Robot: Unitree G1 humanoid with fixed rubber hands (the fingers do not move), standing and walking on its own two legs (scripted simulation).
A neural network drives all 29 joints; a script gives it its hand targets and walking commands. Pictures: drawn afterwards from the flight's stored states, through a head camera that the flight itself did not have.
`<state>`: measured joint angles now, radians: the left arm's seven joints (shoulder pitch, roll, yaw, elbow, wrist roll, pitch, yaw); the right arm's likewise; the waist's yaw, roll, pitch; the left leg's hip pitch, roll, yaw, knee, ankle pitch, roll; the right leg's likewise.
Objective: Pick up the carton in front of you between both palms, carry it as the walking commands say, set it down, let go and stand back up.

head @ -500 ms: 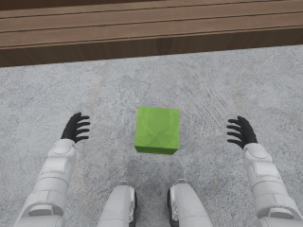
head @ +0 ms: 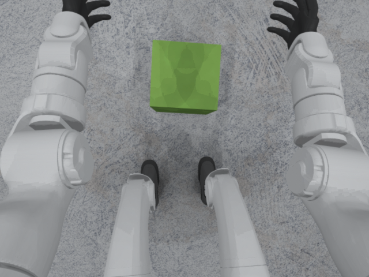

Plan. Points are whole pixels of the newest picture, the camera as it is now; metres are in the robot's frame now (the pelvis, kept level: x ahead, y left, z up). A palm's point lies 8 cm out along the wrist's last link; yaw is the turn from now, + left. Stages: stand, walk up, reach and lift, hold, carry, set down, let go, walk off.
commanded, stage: reach and lift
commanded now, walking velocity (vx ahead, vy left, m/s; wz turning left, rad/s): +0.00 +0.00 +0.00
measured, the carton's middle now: (183, 83) +0.52 -0.03 -0.52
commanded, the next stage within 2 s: none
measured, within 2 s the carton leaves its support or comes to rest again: leaves its support in 1.72 s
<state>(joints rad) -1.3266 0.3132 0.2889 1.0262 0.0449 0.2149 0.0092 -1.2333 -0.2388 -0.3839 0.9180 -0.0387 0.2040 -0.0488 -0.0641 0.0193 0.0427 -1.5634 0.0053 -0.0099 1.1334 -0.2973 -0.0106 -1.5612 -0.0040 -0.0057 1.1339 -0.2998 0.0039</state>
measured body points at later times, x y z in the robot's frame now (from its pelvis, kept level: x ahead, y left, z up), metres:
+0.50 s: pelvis +0.00 +0.01 -0.17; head +0.36 +0.00 +0.10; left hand +0.55 +0.16 -0.34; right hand +0.51 -0.24 -0.33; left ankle +0.09 +0.13 -0.61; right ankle +0.09 -0.12 -0.61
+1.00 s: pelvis -0.02 +0.00 -0.27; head +0.36 -0.01 -0.04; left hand +0.56 +0.15 -0.46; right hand +0.53 -0.22 -0.46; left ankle +0.09 +0.13 -0.61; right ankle +0.09 -0.12 -0.61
